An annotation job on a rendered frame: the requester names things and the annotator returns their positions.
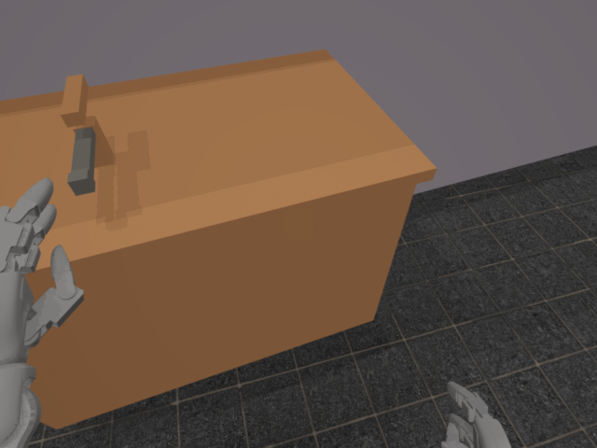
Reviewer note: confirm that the tap lever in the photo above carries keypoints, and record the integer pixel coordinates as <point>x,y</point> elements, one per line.
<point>81,178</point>

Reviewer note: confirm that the robot left hand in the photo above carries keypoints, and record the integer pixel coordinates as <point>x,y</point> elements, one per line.
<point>22,229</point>

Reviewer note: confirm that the counter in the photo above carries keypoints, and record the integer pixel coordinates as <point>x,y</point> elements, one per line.
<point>239,211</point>

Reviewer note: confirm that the robot right hand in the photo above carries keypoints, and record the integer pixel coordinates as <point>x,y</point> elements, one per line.
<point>486,432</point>

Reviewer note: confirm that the robot left forearm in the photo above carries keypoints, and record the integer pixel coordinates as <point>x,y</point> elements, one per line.
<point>20,408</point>

